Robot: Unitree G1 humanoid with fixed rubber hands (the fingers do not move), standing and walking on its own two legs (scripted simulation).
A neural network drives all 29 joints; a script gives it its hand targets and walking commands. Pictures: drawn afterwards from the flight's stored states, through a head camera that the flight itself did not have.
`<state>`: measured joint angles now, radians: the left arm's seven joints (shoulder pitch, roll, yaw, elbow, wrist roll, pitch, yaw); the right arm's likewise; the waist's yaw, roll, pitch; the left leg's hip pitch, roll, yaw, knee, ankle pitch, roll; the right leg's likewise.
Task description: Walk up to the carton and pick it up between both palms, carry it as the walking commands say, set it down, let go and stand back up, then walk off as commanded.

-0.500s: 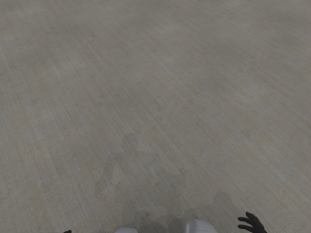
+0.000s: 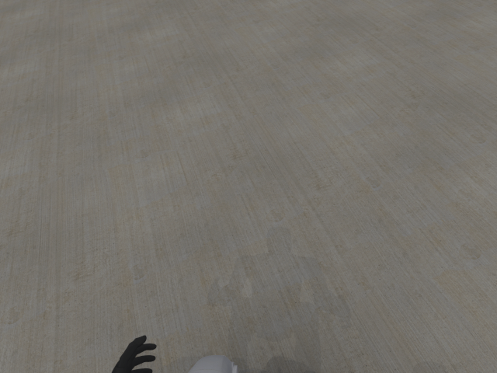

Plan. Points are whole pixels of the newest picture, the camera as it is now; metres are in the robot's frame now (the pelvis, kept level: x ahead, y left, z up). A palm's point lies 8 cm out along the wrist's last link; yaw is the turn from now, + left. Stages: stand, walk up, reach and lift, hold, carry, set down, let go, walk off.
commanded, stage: walk off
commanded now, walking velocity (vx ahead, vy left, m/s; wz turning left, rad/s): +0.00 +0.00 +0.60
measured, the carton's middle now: out of the picture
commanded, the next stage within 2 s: none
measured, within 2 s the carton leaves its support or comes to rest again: neither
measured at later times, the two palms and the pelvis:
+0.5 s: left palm out of the picture +0.02 +0.31 -0.12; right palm out of the picture +0.09 -0.20 -0.13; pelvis -0.03 +0.03 +0.00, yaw +15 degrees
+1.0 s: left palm out of the picture -0.17 +0.27 -0.14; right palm (352, 348) +0.18 -0.14 -0.12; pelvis -0.08 +0.01 -0.01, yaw +36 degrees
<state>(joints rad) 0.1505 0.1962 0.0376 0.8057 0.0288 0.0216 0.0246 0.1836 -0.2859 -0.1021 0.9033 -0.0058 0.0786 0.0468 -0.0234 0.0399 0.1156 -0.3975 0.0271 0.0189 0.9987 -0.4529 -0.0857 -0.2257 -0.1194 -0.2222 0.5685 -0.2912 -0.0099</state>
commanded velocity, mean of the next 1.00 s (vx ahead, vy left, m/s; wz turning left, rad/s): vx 0.00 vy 0.00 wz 0.60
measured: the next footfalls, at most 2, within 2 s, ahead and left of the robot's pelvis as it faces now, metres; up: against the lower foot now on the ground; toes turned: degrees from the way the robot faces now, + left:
left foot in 0.14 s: +0.01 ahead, +0.12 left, +0.00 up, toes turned +12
right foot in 0.60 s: +0.04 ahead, -0.09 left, +0.00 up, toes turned +17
